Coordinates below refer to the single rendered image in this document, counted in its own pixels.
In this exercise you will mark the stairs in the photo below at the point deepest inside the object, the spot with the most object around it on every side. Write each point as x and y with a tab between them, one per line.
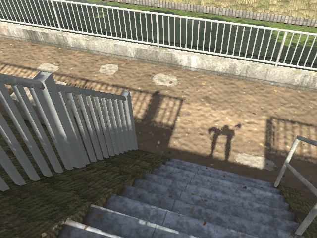
180	199

